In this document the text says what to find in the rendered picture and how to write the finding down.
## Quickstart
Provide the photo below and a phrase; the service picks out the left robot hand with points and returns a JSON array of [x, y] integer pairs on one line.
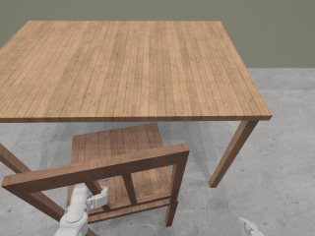
[[82, 195]]

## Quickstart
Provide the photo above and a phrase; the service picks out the table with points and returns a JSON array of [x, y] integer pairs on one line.
[[127, 71]]

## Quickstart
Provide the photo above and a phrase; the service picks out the robot left forearm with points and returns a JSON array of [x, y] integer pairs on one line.
[[74, 222]]

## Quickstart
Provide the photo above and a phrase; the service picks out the chair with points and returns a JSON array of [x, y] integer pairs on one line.
[[133, 158]]

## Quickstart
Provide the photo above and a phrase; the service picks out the right robot hand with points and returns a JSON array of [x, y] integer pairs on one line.
[[250, 227]]

